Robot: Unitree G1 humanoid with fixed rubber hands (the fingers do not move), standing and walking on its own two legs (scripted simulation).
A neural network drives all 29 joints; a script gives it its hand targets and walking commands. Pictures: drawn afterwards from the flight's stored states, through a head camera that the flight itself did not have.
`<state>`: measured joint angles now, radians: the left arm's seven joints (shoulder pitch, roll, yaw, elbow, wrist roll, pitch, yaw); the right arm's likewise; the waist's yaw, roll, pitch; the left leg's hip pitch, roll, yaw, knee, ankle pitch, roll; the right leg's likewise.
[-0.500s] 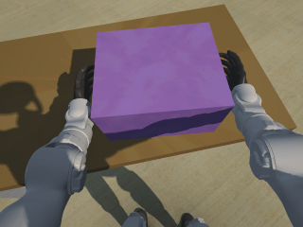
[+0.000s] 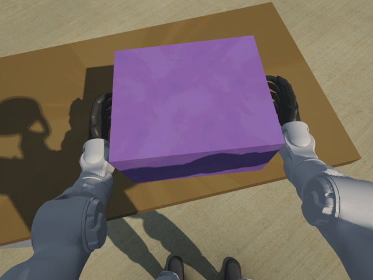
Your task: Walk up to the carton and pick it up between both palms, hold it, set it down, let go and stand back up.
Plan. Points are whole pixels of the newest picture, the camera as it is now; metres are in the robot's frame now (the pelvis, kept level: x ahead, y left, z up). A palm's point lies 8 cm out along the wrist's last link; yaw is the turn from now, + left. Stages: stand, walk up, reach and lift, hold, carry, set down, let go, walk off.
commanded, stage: reach and lift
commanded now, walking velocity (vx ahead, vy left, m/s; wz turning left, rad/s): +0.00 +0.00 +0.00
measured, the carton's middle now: (191, 113) +0.49 +0.05 -0.03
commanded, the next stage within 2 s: none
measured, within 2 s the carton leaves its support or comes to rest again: leaves its support in 0.80 s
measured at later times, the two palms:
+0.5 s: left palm (100, 140) +0.40 +0.24 -0.01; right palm (289, 118) +0.46 -0.16 +0.00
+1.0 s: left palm (94, 154) +0.36 +0.23 +0.02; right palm (303, 135) +0.40 -0.17 +0.03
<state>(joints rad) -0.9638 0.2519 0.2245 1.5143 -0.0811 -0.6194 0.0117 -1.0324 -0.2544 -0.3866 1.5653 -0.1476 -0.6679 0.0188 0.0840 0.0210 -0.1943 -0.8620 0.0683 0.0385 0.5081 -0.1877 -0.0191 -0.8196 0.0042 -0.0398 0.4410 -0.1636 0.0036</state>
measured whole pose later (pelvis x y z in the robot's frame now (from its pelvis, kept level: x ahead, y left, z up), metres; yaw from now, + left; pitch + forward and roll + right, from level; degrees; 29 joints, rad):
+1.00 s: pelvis -0.01 +0.01 +0.01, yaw +2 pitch +22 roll -2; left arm -0.68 0.21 -0.12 1.25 -0.41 -0.41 0.09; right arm -0.70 -0.26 0.01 1.14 0.21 -0.30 0.00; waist 0.04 0.07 -0.24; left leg -0.70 0.05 0.00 0.52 -0.19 -0.01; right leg -0.64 -0.01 -0.06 0.44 -0.17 0.01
